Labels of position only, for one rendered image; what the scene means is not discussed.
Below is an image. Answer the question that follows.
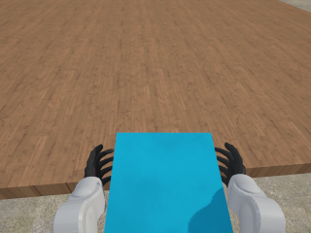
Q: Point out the carton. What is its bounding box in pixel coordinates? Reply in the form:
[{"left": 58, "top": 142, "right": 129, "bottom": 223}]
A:
[{"left": 104, "top": 132, "right": 233, "bottom": 233}]

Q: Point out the robot left hand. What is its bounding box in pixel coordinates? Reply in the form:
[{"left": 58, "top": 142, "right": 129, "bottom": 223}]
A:
[{"left": 84, "top": 144, "right": 114, "bottom": 186}]

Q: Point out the robot right forearm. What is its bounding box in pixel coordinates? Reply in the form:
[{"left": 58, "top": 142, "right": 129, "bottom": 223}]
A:
[{"left": 226, "top": 174, "right": 286, "bottom": 233}]

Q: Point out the robot right hand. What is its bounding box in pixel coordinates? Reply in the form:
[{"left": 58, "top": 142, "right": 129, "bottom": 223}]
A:
[{"left": 214, "top": 142, "right": 246, "bottom": 188}]

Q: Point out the robot left forearm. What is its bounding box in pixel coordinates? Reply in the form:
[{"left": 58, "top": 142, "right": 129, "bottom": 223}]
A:
[{"left": 52, "top": 177, "right": 107, "bottom": 233}]

